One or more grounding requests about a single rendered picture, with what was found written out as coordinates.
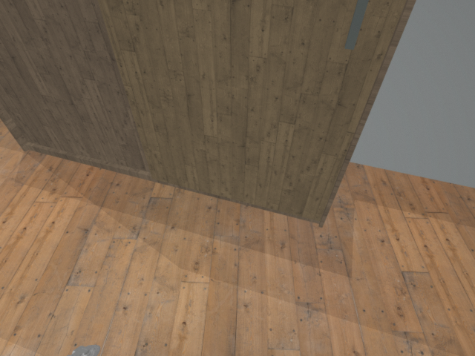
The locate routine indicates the wardrobe door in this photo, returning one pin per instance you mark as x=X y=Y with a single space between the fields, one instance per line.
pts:
x=252 y=100
x=60 y=82

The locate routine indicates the handle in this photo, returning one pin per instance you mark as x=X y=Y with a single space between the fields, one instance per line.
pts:
x=356 y=24

